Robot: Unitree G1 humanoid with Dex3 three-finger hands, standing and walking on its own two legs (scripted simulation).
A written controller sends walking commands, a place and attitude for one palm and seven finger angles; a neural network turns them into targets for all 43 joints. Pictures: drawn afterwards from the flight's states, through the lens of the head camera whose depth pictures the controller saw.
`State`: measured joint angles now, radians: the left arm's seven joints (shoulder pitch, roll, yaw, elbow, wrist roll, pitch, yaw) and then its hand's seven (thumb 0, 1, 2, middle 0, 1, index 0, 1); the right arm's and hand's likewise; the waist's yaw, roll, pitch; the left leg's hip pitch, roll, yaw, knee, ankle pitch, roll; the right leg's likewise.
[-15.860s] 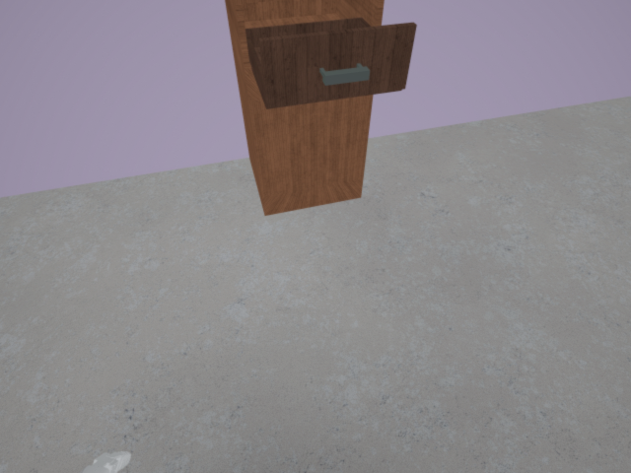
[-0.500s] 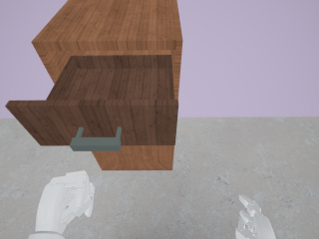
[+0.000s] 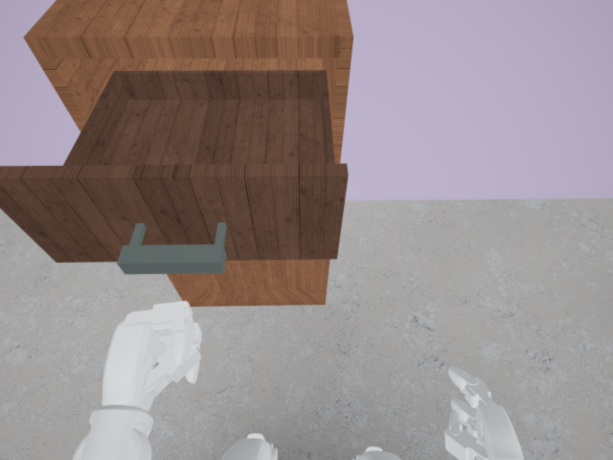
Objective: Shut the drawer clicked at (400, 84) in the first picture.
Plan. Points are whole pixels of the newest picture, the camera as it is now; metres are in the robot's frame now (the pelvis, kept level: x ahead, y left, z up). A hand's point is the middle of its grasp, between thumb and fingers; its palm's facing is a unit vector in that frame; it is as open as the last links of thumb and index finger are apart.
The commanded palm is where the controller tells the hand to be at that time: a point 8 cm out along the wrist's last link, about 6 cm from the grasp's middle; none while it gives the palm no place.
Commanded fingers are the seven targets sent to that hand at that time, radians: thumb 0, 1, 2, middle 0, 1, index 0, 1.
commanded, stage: bring the fist close to the handle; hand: left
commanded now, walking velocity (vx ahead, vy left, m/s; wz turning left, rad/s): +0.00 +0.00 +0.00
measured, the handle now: (177, 244) +0.36 +0.18 +0.08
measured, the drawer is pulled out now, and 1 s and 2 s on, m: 0.24 0.24 0.12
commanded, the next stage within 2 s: push the drawer shut in 0.28 s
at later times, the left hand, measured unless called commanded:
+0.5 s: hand (186, 350) +0.23 +0.14 +0.07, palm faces +0.05 -1.00 -0.06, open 3.2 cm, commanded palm +0.21 +0.20 +0.08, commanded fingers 0.00 0.90 0.90 -1.40 -1.60 -1.40 -1.60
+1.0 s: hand (197, 302) +0.29 +0.14 +0.07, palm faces +0.03 -1.00 -0.04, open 3.1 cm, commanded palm +0.27 +0.20 +0.08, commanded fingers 0.00 0.90 0.90 -1.40 -1.60 -1.40 -1.60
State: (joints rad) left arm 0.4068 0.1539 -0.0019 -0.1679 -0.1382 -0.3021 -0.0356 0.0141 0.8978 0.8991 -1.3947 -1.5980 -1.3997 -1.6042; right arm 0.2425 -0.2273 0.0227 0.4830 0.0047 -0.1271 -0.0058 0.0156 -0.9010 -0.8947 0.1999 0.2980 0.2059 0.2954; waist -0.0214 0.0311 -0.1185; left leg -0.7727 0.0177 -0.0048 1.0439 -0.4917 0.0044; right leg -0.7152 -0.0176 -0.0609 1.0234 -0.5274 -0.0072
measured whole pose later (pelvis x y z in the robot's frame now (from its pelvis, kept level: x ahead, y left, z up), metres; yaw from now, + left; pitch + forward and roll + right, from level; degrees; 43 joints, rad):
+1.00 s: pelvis +0.00 +0.00 +0.01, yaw +0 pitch +12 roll -1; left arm 0.16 0.17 0.06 0.06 -0.17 -0.29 -0.05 -0.01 0.88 0.91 -1.39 -1.60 -1.40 -1.60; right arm 0.25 -0.25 0.02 0.53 0.01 -0.09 -0.02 0.01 -0.90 -0.89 0.20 0.30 0.20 0.30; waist -0.03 0.03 -0.11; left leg -0.73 0.02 0.00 0.97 -0.46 0.00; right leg -0.67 -0.02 -0.06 0.96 -0.50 -0.01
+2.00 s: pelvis -0.01 +0.00 +0.01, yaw -1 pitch +15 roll -1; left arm -0.50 0.27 0.24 0.76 -0.14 -0.38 -0.07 0.03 0.82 0.89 -1.40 -1.60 -1.40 -1.60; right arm 0.29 -0.25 0.01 0.64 0.01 -0.02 -0.01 0.01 -0.90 -0.89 0.20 0.30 0.20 0.30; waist -0.09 0.02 -0.10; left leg -0.80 0.03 0.01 0.97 -0.42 0.00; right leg -0.75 0.00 -0.05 0.95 -0.45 -0.01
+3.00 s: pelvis -0.01 +0.01 +0.00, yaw -3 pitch +23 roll -3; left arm -0.96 0.47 0.42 1.20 -0.02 -0.41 -0.08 -0.01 0.79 0.92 -1.39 -1.60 -1.40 -1.60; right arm 0.42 -0.26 0.03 0.65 -0.04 0.07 0.03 0.01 -0.90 -0.89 0.20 0.30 0.21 0.30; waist -0.20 0.04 -0.11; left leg -0.99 0.05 0.00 1.04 -0.45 0.02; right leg -0.93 0.02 -0.05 0.98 -0.46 0.00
